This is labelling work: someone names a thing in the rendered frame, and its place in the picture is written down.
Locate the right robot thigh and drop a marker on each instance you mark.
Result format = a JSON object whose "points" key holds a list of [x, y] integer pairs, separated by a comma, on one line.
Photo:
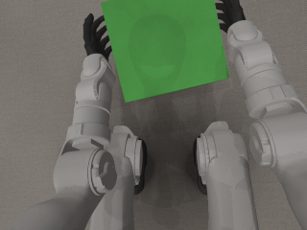
{"points": [[231, 204]]}

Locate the robot right shin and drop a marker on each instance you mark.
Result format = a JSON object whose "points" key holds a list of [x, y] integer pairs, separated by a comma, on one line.
{"points": [[240, 142]]}

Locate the robot right hand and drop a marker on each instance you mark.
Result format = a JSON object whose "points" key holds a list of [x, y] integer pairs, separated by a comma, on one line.
{"points": [[232, 13]]}

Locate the carton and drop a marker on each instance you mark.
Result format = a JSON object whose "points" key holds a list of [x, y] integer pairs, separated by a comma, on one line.
{"points": [[164, 46]]}

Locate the robot right forearm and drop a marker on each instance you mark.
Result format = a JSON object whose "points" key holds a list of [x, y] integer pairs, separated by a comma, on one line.
{"points": [[259, 73]]}

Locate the robot right upper arm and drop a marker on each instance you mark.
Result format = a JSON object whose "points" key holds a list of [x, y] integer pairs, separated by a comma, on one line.
{"points": [[280, 142]]}

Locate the robot left forearm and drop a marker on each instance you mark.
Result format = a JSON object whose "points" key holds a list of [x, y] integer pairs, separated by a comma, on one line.
{"points": [[90, 126]]}

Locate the robot left hand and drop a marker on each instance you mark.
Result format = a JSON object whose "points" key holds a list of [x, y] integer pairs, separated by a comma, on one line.
{"points": [[92, 39]]}

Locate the robot left upper arm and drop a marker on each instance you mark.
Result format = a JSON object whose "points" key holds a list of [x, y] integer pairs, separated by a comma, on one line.
{"points": [[81, 179]]}

